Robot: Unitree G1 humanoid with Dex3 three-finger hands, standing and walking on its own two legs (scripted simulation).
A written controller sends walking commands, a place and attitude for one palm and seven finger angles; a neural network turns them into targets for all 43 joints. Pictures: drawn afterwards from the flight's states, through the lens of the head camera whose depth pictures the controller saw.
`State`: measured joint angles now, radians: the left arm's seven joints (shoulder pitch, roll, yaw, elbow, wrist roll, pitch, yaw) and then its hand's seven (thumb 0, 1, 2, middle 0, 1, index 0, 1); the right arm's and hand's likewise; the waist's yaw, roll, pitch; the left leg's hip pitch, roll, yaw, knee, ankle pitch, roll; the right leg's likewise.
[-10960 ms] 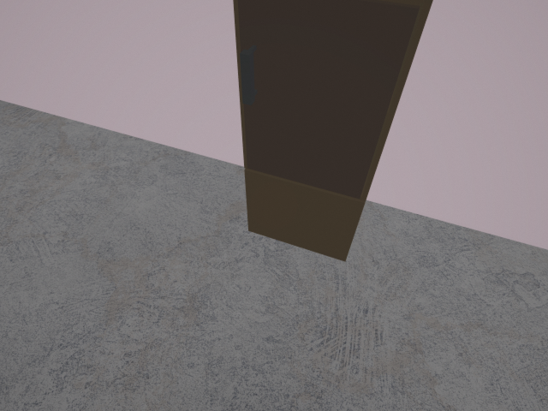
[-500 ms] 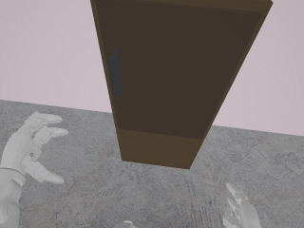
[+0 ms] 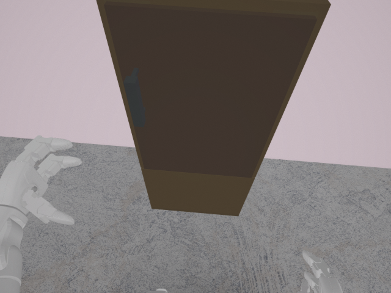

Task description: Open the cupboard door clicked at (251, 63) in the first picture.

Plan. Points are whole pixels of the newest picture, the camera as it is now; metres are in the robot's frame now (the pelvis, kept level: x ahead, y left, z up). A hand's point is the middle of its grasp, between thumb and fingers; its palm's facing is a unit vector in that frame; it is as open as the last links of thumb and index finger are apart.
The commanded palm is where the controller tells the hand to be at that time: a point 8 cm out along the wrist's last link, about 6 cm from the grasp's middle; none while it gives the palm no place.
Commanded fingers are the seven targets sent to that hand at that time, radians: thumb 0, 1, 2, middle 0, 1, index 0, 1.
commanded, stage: raise the hand with hooked fingers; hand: left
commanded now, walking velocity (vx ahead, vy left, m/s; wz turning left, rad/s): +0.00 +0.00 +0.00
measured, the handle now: (137, 97) +0.56 +0.19 +0.07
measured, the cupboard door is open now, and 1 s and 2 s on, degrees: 0 0 0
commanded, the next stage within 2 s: move the hooked fingers beside the handle in 0.18 s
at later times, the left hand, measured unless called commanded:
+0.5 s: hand (68, 174) +0.31 +0.27 +0.09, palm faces +0.00 -1.00 -0.01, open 13.9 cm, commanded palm +0.29 +0.31 +0.09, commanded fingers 0.00 -0.50 0.30 -0.30 -1.20 -0.30 -1.20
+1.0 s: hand (87, 142) +0.39 +0.26 +0.08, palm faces -0.03 -1.00 -0.01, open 13.9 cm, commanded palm +0.36 +0.30 +0.08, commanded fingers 0.00 -0.50 0.30 -0.30 -1.20 -0.30 -1.20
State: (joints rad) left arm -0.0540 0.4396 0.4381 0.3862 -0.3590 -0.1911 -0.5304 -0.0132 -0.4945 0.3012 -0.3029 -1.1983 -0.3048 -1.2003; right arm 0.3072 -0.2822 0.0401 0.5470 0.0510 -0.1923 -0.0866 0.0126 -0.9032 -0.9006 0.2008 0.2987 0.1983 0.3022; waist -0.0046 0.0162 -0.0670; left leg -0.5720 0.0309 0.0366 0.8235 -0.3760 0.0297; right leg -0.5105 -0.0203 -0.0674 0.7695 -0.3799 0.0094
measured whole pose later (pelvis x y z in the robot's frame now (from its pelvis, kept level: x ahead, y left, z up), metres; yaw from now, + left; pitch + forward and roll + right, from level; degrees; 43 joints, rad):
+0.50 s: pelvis -0.01 -0.01 +0.00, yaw +1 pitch +7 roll -2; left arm -0.22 0.46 0.42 0.56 -0.33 -0.21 -0.54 -0.01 -0.50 0.30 -0.30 -1.20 -0.31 -1.20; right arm 0.27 -0.28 0.05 0.57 0.06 -0.18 -0.11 0.01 -0.90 -0.90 0.20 0.30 0.20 0.30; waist 0.00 0.02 -0.06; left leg -0.61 0.04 0.01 0.84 -0.37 0.01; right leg -0.54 -0.01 -0.09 0.80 -0.39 -0.01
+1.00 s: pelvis +0.00 +0.00 -0.01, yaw -1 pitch +11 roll -2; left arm -0.46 0.51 0.43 0.80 -0.27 -0.27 -0.51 -0.01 -0.50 0.30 -0.30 -1.20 -0.30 -1.20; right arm 0.36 -0.28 0.04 0.60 0.05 -0.08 -0.08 0.01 -0.90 -0.90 0.20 0.30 0.20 0.30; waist -0.05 0.01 -0.07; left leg -0.68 0.04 0.04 0.86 -0.38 0.02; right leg -0.62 -0.01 -0.06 0.81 -0.39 0.00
